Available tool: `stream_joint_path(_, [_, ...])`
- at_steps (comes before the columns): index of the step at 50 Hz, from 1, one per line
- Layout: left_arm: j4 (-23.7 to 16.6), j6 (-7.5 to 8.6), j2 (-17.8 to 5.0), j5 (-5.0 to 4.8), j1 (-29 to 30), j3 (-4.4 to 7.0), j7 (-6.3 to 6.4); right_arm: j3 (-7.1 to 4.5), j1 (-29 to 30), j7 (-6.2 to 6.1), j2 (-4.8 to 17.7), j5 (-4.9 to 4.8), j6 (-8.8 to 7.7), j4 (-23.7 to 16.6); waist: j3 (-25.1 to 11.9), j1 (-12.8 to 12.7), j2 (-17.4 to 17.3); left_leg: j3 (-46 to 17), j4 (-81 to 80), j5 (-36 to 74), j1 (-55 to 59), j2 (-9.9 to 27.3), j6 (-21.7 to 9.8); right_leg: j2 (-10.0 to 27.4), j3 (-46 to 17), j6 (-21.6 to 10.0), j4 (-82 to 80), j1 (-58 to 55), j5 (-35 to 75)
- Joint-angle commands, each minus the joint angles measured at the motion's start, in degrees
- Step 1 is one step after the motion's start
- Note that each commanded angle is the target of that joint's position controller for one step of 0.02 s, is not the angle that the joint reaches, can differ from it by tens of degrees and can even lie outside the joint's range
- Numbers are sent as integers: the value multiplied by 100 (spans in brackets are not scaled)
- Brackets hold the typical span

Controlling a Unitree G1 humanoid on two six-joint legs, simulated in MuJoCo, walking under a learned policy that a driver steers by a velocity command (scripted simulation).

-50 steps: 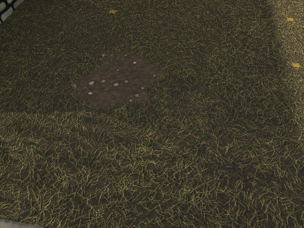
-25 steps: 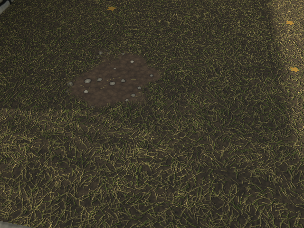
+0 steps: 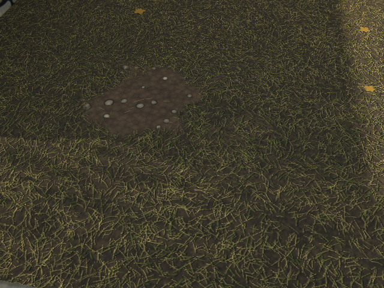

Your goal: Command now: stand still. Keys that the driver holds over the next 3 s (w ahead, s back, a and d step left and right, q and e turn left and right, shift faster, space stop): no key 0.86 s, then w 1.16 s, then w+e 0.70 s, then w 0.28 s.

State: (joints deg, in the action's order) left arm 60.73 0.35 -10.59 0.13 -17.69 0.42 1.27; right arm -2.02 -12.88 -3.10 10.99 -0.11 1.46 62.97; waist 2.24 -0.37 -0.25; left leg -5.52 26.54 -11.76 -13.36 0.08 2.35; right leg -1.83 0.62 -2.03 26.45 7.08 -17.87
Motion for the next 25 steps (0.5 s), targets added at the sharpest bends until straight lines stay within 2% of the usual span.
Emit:
stream_joint_path(1, [-66, 26, -533, 0, -419, 79, 16, -53, -213, -16, 521, -1, -35, -52, 145, 3, 44, 12, -223, 849, 390, 61, -197, 348, -332, -31, -692, 686, 779])
stream_joint_path(25, [56, 15, -388, -9, -887, 20, 27, 77, -514, -28, 420, -15, -41, 174, 226, 1, 37, 62, -248, 782, 267, 56, -180, 307, -298, -33, -693, 668, 875])
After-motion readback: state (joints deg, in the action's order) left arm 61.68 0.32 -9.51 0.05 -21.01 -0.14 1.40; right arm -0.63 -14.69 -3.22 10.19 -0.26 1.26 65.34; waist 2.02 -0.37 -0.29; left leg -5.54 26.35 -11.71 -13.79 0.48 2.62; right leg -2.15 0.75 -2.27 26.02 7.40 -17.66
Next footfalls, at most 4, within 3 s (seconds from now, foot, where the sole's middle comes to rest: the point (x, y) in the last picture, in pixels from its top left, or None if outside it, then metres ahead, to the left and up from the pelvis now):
1.16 left None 0.13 0.15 -0.78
1.62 right None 0.38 -0.07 -0.78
2.10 left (166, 250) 0.73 0.15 -0.94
2.64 right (229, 200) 0.98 -0.13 -0.94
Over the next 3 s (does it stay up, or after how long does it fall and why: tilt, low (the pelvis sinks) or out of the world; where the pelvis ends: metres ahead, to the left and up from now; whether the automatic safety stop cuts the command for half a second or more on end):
stays up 1.02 -0.08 -0.16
